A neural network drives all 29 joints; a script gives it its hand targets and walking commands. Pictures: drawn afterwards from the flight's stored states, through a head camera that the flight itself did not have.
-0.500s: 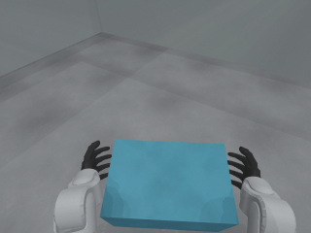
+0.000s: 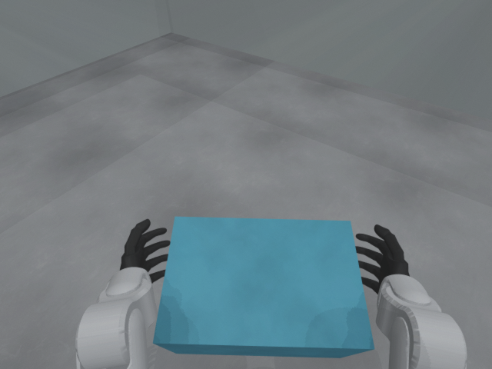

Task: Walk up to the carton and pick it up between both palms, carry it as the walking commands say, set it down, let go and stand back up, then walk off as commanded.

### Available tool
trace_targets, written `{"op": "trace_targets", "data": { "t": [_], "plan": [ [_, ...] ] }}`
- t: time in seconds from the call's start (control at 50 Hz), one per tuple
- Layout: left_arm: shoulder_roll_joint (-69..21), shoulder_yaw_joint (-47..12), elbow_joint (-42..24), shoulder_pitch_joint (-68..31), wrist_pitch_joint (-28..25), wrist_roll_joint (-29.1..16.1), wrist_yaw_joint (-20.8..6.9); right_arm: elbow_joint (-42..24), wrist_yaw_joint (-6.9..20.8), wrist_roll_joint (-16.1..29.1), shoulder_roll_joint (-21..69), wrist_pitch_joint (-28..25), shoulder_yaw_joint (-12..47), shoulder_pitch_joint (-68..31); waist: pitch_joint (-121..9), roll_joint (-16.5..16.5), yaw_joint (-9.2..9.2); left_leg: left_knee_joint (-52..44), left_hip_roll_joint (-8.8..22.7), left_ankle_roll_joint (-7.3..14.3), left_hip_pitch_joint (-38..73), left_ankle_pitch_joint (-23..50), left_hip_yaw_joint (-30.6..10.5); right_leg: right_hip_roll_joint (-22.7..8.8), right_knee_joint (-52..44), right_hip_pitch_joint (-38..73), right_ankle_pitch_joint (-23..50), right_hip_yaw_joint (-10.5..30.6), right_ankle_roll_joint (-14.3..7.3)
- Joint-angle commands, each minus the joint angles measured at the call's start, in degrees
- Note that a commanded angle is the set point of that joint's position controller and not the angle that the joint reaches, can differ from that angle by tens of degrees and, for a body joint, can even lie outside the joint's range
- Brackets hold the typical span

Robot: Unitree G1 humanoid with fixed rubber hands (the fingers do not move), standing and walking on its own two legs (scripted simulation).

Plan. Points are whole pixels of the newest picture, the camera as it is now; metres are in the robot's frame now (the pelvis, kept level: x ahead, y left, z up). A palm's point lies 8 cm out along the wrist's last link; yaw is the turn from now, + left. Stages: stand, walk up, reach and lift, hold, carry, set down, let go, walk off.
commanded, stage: carry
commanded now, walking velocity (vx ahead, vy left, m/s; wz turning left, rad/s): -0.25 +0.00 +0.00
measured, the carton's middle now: (260, 289) +0.26 +0.02 +0.02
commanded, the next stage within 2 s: none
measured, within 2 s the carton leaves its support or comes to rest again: neither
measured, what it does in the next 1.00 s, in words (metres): walks backwards: right foot, then left foot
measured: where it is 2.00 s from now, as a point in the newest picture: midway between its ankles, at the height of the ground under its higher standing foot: outside the picture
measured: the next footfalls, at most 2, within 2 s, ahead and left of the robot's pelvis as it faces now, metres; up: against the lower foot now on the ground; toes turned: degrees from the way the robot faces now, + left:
right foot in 0.04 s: +0.00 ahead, -0.12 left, +0.00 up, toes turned -6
left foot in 0.36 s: -0.13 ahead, +0.12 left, +0.00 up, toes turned +6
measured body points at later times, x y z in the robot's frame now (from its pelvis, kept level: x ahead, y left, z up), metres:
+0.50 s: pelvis -0.18 +0.01 +0.00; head -0.22 +0.02 +0.45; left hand +0.05 +0.20 +0.08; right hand +0.07 -0.15 +0.09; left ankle -0.17 +0.11 -0.73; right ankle -0.12 -0.12 -0.71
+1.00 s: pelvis -0.28 +0.00 +0.00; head -0.31 +0.01 +0.45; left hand -0.02 +0.18 +0.09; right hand -0.04 -0.18 +0.10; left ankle -0.17 +0.11 -0.73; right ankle -0.17 -0.12 -0.72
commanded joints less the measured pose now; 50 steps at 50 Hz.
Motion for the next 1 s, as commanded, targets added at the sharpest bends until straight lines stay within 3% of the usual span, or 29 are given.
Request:
{"op": "trace_targets", "data": {
  "t": [0.0, 0.02, 0.04, 0.06, 0.08, 0.1, 0.12, 0.14, 0.2, 0.28, 0.3, 0.32, 0.34, 0.36, 0.38, 0.4, 0.42, 0.46, 0.48, 0.54, 0.56, 0.58, 0.6, 0.64, 0.7, 0.86, 0.98],
  "plan": [
    [-51.33, -45.75, -5.4, -26.2, 0.81, -24.24, -16.21, -4.26, 11.39, 20.6, 48.03, -0.25, 38.49, -20.49, -18.81, 8.8, -2.18, -6.43, 10.08, 6.06, 17.11, 10.72, -9.13, -0.3, -23.53, 7.2, 6.15, -1.96, -0.26],
    [-50.76, -44.77, -4.3, -25.67, 0.94, -24.12, -16.58, -3.65, 11.13, 20.29, 47.7, -0.12, 38.77, -20.46, -18.01, 4.06, -2.17, -3.47, 7.83, 3.54, 11.34, 6.84, -7.84, -4.52, -28.37, 12.83, 8.92, 3.75, -1.03],
    [-50.07, -44.04, -3.68, -25.53, 0.82, -24.02, -16.99, -3.78, 10.98, 20.17, 48.06, -0.11, 39.15, -20.97, -16.95, -8.11, -2.5, 3.74, 3.21, 0.36, 0.17, -4.49, -4.93, -13.25, -29.27, 19.38, 18.64, 15.84, -2.78],
    [-50.05, -44.15, -3.6, -26.87, 0.48, -24.04, -17.31, -5.51, 11.01, 20.4, 47.6, -0.06, 39.56, -23.52, -15.18, -21.47, -2.72, 12.82, -0.81, -2.11, -7.73, -18.78, 0.67, -24.04, -27.43, 17.59, 32.94, 22.6, -7.59],
    [-52.2, -43.3, -3.67, -26.78, -0.25, -23.12, -17.51, -9.19, 11.56, 22.78, 49.25, -0.35, 41.57, -29.02, -12.89, -20.1, -1.75, 26.32, -1.87, -1.75, -3.95, -22.48, -3.36, -24.53, -25.9, 7.49, 36.64, 20.16, -12.3],
    [-53.15, -42.93, -4.61, -27.78, -0.34, -22.77, -17.59, -7.68, 11.81, 23.92, 51.9, -0.5, 42.2, -30.12, -10.49, -12.75, -1.9, 35.76, -3.39, -1.88, -3.61, -20.53, -3.81, -21.68, -27.0, 4.58, 35.27, 16.69, -12.46],
    [-53.63, -42.73, -5.19, -28.57, -0.54, -22.35, -17.62, -7.2, 12.06, 24.73, 53.22, -0.62, 43.02, -31.0, -10.34, -10.15, -2.24, 39.71, -4.42, -1.59, -3.96, -18.55, -4.41, -19.49, -25.92, 3.38, 31.54, 13.04, -11.89],
    [-53.68, -42.49, -5.39, -28.99, -0.9, -21.64, -17.47, -7.25, 12.54, 25.56, 53.51, -0.81, 43.69, -31.57, -10.49, -10.1, -2.54, 41.08, -4.12, -1.52, -4.0, -16.42, -3.93, -17.7, -25.33, 2.02, 25.98, 10.25, -11.12],
    [-52.94, -42.05, -7.31, -28.97, -1.75, -20.87, -16.7, -8.84, 12.83, 27.32, 53.35, -1.07, 45.09, -32.39, -12.94, -10.19, -2.85, 30.86, -3.08, -2.46, -4.96, -15.62, -0.57, -14.95, -23.33, 8.2, 23.61, 8.68, -8.81],
    [-49.46, -40.79, -5.27, -22.86, -1.01, -18.44, -15.22, -7.3, 12.84, 27.72, 49.96, 0.25, 44.73, -29.32, -16.96, -13.58, -1.58, 7.95, -3.79, -2.23, 4.88, -20.81, 1.72, -15.45, -25.9, 9.53, 11.02, 13.27, -9.35],
    [-48.6, -40.71, -4.36, -22.0, -0.69, -18.02, -14.91, -5.45, 12.88, 27.25, 49.34, 0.66, 44.1, -27.5, -17.77, -12.99, -2.02, -0.51, -4.2, -2.04, 8.3, -18.22, 2.56, -14.97, -24.73, 9.86, 10.39, 13.33, -8.82],
    [-48.05, -40.78, -4.19, -21.9, -0.45, -17.96, -14.7, -4.38, 12.99, 26.94, 49.06, 0.88, 43.29, -26.72, -18.88, -8.85, -2.4, -9.18, -3.22, -2.06, 12.6, -15.65, 1.69, -13.37, -21.68, 9.27, 10.01, 12.31, -7.39],
    [-47.54, -40.91, -4.16, -22.85, -0.28, -18.14, -14.66, -3.33, 13.17, 26.66, 49.19, 0.91, 42.47, -26.7, -19.38, -0.92, -2.35, -12.0, 2.59, -1.71, 16.7, -14.28, -5.07, -11.04, -16.37, 5.41, 9.84, 10.22, -4.53],
    [-47.16, -41.05, -4.48, -23.93, -0.08, -18.31, -14.79, -2.35, 13.3, 26.1, 48.18, 0.83, 41.5, -26.05, -17.82, 10.36, -1.91, -14.98, 15.31, 1.19, 17.42, -7.39, -19.86, -7.34, -10.81, -2.02, 5.42, 7.25, -1.01],
    [-48.07, -42.51, -5.45, -26.13, -0.04, -18.88, -15.11, -1.96, 13.44, 25.78, 49.39, 0.5, 41.51, -25.72, -11.38, 12.41, -2.35, -15.28, 16.86, 4.13, 9.84, -7.95, -19.02, -4.44, -8.96, -3.8, 3.03, 1.82, 0.41],
    [-49.79, -44.14, -6.35, -30.11, -0.06, -19.91, -15.47, -2.75, 13.54, 25.47, 50.72, 0.16, 41.22, -27.54, -9.38, 10.27, -2.42, -15.93, 15.2, 5.46, 2.58, -11.5, -16.11, -4.38, -2.73, 1.48, 4.44, 1.36, 0.45],
    [-51.0, -44.97, -6.82, -32.85, -0.17, -20.97, -15.82, -3.0, 13.54, 25.02, 51.48, -0.07, 40.56, -29.01, -8.26, 7.55, -2.42, -16.77, 13.24, 4.85, 0.44, -15.87, -13.78, -3.64, -0.72, 2.34, 6.14, 1.0, 0.65],
    [-52.32, -46.26, -7.02, -34.54, -0.34, -22.51, -16.41, -3.83, 13.32, 24.27, 51.71, -0.6, 39.93, -30.1, -8.06, 8.19, -2.0, -15.62, 10.02, 4.38, -0.53, -18.64, -8.62, -2.89, -0.6, 3.48, 7.89, 0.73, 0.1],
    [-52.5, -46.87, -6.96, -34.44, -0.24, -23.19, -16.44, -3.84, 13.05, 23.6, 50.96, -0.7, 39.19, -29.18, -8.48, 8.58, -1.81, -14.32, 8.68, 3.71, 1.64, -17.63, -7.61, -2.8, -5.35, 3.1, 8.48, 0.65, 0.03],
    [-51.08, -47.1, -5.54, -31.81, 0.54, -24.27, -16.37, -2.22, 11.75, 21.24, 48.22, -0.45, 37.22, -24.24, -13.24, 5.39, -1.9, -7.52, 6.21, 2.71, 9.57, -1.62, -6.13, -4.75, -19.53, 8.18, 13.63, 2.97, -0.06],
    [-50.35, -46.79, -4.68, -30.7, 0.78, -24.4, -16.54, -1.16, 11.27, 20.43, 47.78, -0.3, 36.89, -22.66, -14.89, 2.84, -2.2, -5.13, 5.14, 2.2, 9.94, 0.44, -5.95, -7.4, -21.45, 10.53, 17.09, 6.27, -0.27],
    [-49.73, -46.58, -4.16, -30.5, 0.91, -24.64, -16.84, -0.66, 10.87, 19.84, 47.89, -0.23, 36.81, -21.56, -16.28, -2.02, -2.86, -3.6, 3.25, 1.4, 9.25, 0.49, -5.39, -9.98, -21.42, 12.85, 23.94, 8.96, -0.71],
    [-49.64, -45.81, -3.53, -30.43, 0.67, -24.38, -17.02, -2.46, 10.9, 20.35, 47.2, 0.01, 37.71, -23.89, -15.0, -6.32, -2.93, -5.39, 1.83, 0.81, 10.63, -3.73, -4.11, -10.23, -22.1, 8.43, 18.05, 9.69, -1.04],
    [-51.09, -44.51, -2.77, -30.55, 0.6, -23.71, -17.14, -3.85, 11.26, 21.91, 49.59, 0.27, 39.36, -28.29, -12.25, -5.66, -2.84, -5.16, 1.42, 0.87, 13.4, -10.24, -3.54, -8.6, -25.94, 0.78, 2.14, 9.92, -1.37],
    [-49.69, -42.82, -1.63, -30.32, 0.86, -22.29, -17.11, -3.08, 11.5, 22.72, 49.19, 1.03, 39.88, -29.04, -9.16, -5.04, -2.7, -8.49, 1.31, 1.47, 7.43, -19.25, -5.41, -7.1, -26.07, -0.36, -6.98, 8.97, -1.68],
    [-49.69, -41.5, -2.3, -29.66, 0.48, -20.11, -15.94, -3.31, 12.71, 25.29, 50.0, 1.4, 41.38, -30.7, -11.09, -1.41, -2.42, -9.53, -0.37, 1.65, 4.31, -21.22, -5.27, -4.12, -22.78, 2.13, -4.59, 6.89, -2.37],
    [-50.44, -42.27, -3.58, -30.03, 0.54, -20.56, -15.83, -4.01, 12.79, 25.13, 50.49, 1.27, 41.31, -30.46, -12.1, -1.02, -2.33, -7.39, -2.27, 2.04, 3.99, -21.83, -4.23, -2.31, -21.09, 1.46, -4.92, 5.95, -2.57]
  ]
}}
